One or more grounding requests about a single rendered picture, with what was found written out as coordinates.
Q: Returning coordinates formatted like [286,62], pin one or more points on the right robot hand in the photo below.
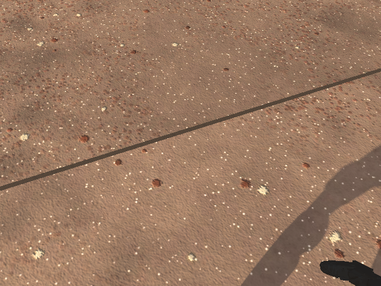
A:
[354,272]

